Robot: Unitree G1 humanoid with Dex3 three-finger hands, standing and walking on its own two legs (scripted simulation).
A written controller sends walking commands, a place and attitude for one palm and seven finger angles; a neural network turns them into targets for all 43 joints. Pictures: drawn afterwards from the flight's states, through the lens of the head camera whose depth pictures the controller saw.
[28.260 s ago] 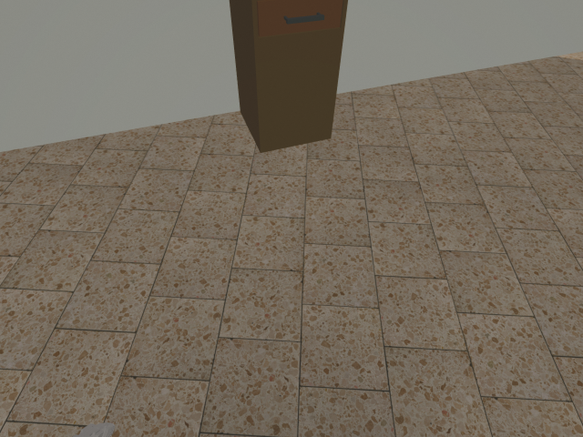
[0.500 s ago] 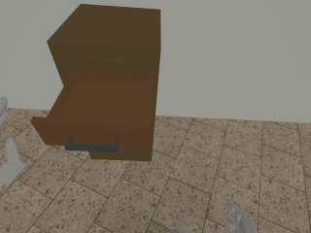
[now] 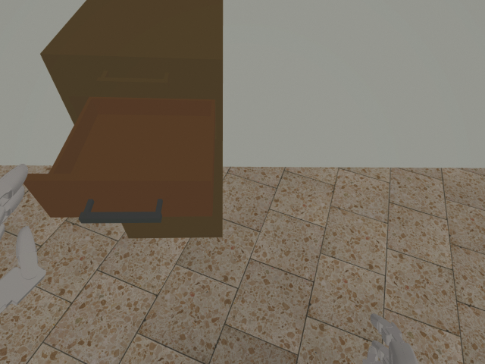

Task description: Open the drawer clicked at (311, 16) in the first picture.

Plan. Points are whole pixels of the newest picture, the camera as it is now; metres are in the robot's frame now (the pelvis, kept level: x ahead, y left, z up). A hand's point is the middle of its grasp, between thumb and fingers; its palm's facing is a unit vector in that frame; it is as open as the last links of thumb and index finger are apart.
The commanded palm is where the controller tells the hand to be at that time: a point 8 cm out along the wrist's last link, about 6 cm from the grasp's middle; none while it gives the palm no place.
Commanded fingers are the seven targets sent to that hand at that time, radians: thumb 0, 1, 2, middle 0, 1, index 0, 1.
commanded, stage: stop stepping back and stand still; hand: left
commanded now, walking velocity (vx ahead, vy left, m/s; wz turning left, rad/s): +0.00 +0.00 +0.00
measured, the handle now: (123, 210) +0.44 +0.27 -0.08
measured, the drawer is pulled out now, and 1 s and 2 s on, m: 0.30 0.30 0.30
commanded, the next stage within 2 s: let the arm hang, fingers relaxed in 0.10 s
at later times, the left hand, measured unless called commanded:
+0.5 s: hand out of the picture +0.05 +0.19 -0.17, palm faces -0.02 -0.98 -0.18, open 7.2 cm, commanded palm none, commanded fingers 0.00 0.90 0.90 -0.20 -0.30 -0.20 -0.30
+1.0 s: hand out of the picture -0.02 +0.19 -0.17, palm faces +0.00 -0.98 -0.19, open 7.4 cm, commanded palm none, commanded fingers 0.00 0.90 0.90 -0.20 -0.30 -0.20 -0.30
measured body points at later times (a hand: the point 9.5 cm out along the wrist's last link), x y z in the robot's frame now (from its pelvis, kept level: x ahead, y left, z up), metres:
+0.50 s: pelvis +0.00 +0.02 +0.00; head +0.02 +0.03 +0.45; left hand +0.06 +0.24 -0.16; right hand +0.08 -0.23 -0.13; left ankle +0.01 +0.11 -0.74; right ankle +0.01 -0.10 -0.74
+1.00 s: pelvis +0.00 +0.02 +0.01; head +0.02 +0.02 +0.46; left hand -0.01 +0.24 -0.16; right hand -0.04 -0.18 -0.16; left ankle +0.01 +0.11 -0.74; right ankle +0.02 -0.10 -0.74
